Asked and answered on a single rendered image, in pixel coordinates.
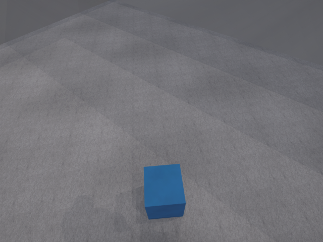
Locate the carton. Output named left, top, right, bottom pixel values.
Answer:
left=144, top=164, right=186, bottom=220

